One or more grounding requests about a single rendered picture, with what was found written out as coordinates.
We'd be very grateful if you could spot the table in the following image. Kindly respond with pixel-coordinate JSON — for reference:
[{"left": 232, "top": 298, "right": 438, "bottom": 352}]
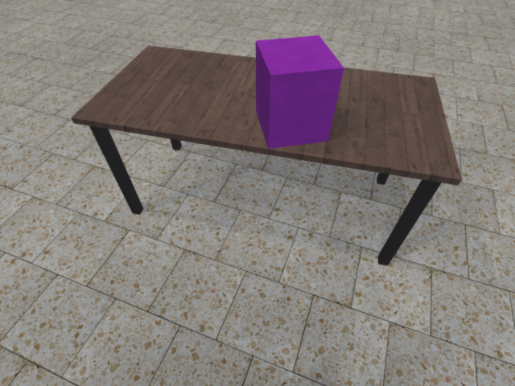
[{"left": 71, "top": 46, "right": 462, "bottom": 266}]

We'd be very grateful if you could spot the carton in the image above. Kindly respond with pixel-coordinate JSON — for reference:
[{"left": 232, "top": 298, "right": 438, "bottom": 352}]
[{"left": 256, "top": 35, "right": 344, "bottom": 149}]

